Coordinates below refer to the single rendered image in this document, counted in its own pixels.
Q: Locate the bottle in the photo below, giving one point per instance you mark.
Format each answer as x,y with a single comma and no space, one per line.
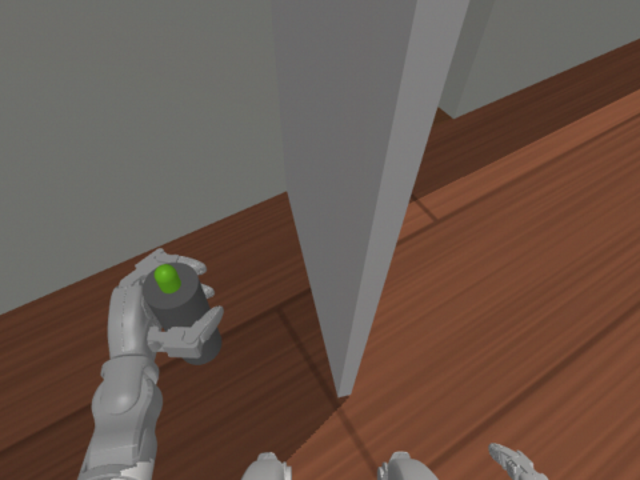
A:
174,294

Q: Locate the right robot hand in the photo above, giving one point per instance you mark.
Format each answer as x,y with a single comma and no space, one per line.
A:
518,466

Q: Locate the left robot hand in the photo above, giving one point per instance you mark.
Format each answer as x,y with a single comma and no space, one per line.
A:
134,329

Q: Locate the left robot arm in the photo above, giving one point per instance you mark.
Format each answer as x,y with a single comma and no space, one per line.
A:
125,407

